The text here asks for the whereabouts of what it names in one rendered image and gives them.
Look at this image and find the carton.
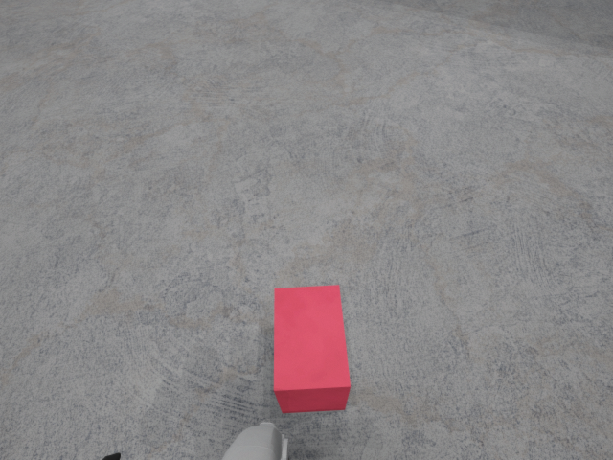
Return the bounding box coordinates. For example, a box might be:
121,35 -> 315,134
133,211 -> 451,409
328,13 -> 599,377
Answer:
274,285 -> 351,413

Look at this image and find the left robot thigh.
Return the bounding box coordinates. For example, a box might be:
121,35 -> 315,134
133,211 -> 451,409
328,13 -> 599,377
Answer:
221,425 -> 289,460

